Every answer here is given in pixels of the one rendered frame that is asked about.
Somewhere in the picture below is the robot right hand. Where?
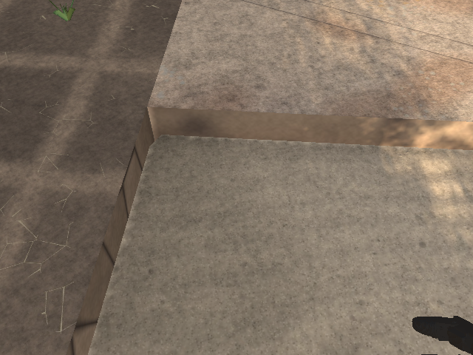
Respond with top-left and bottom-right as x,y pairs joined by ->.
412,316 -> 473,355

